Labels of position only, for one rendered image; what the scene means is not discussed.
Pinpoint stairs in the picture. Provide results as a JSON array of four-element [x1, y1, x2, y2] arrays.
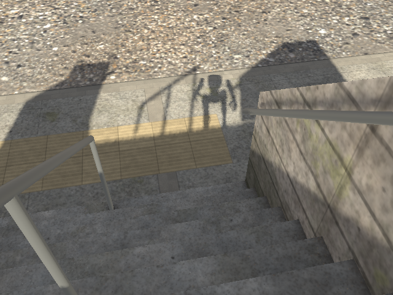
[[0, 181, 393, 295]]

